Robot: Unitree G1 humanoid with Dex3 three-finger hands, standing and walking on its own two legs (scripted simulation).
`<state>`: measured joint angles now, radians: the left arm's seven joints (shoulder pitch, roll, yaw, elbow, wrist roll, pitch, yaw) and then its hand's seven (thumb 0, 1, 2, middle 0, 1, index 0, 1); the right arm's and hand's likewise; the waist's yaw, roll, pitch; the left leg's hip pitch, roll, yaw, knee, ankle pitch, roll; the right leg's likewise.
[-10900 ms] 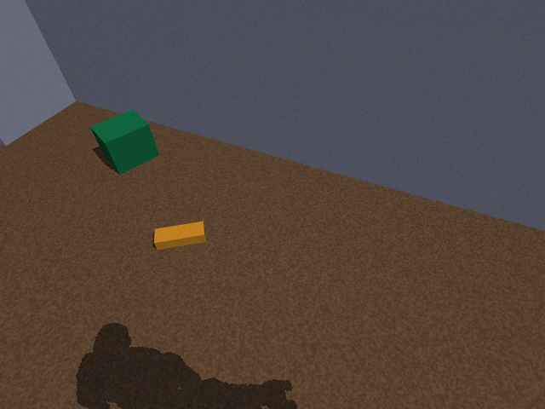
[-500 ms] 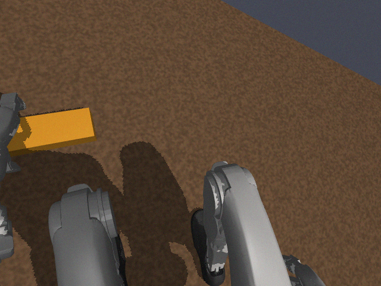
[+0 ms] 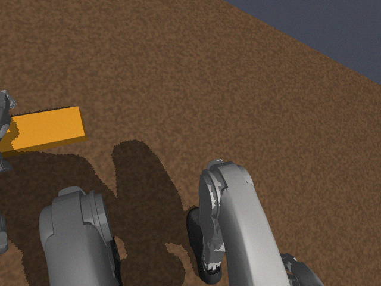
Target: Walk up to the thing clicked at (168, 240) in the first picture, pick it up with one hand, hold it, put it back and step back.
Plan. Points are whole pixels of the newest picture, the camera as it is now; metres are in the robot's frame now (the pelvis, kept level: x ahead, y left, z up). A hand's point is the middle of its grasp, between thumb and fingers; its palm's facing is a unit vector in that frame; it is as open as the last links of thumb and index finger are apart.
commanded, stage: rise first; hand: left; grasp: from above
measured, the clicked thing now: (36, 132) +0.47 +0.30 -0.29
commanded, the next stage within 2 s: approach in 1.06 s
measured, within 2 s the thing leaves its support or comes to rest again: neither
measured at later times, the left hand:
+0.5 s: hand out of the picture +0.43 +0.34 -0.17, palm faces -0.45 -0.10 -0.89, open 14.1 cm
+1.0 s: hand out of the picture +0.43 +0.33 -0.18, palm faces -0.44 -0.10 -0.89, open 14.1 cm
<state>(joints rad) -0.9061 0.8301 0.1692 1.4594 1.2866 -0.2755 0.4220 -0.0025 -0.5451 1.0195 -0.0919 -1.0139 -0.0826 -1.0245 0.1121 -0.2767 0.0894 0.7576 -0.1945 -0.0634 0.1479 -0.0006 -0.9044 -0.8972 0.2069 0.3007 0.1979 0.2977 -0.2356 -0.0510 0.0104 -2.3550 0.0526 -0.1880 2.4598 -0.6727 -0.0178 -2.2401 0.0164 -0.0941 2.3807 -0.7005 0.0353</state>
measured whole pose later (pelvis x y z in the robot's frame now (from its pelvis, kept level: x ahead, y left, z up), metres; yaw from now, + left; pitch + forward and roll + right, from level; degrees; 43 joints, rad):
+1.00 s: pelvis +0.00 +0.00 +0.00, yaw +0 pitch +31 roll -9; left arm -0.92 0.84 0.15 1.47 1.28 -0.27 0.41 0.00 -0.53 1.01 -0.11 -1.00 -0.10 -1.01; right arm 0.13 -0.28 0.11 0.76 -0.19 -0.08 0.15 0.00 -0.90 -0.90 0.21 0.30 0.20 0.30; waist -0.25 -0.05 0.01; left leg -2.36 0.05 -0.19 2.46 -0.65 -0.02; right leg -2.24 0.02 -0.10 2.38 -0.68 0.04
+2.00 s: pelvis +0.00 +0.00 +0.00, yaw +0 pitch +31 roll -9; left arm -0.97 0.80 0.07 1.45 1.22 -0.22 0.35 0.00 -0.55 1.03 -0.09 -1.02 -0.08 -1.03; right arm 0.17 -0.29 0.12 0.74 -0.17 -0.09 0.17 0.00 -0.90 -0.89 0.21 0.30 0.20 0.30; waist -0.26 -0.03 0.02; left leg -2.36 0.04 -0.19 2.46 -0.66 -0.02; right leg -2.25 0.02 -0.09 2.38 -0.68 0.04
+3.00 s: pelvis +0.00 +0.01 -0.02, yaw -4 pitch +27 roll -12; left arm -1.01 0.97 0.17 1.72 1.30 -0.25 0.60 0.00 -0.51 1.04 -0.09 -1.01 -0.07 -1.03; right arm 0.09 -0.33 0.25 0.71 -0.30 -0.23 0.26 0.00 -0.90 -0.90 0.21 0.30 0.20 0.30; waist -0.37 -0.13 0.14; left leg -2.36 0.05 -0.27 2.57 -0.71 -0.03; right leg -2.23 0.05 -0.15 2.43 -0.69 0.06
